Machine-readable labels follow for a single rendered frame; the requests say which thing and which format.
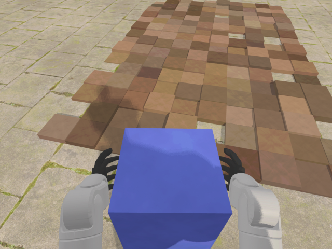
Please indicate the robot right hand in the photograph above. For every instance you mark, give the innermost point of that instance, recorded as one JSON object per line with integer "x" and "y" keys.
{"x": 234, "y": 163}

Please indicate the carton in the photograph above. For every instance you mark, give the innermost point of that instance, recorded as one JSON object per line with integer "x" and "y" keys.
{"x": 169, "y": 190}

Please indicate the left robot forearm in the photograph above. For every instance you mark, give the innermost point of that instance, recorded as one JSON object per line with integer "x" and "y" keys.
{"x": 81, "y": 219}

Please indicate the right robot forearm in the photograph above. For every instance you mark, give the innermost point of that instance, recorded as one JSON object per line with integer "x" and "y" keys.
{"x": 259, "y": 221}

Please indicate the robot left hand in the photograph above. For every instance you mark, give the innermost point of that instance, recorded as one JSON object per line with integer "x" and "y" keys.
{"x": 102, "y": 162}

